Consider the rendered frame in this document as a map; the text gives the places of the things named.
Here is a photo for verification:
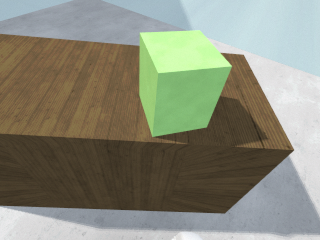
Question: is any pedestal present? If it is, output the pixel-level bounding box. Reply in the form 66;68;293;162
0;34;294;214

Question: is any carton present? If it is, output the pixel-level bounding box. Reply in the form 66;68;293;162
139;30;232;137

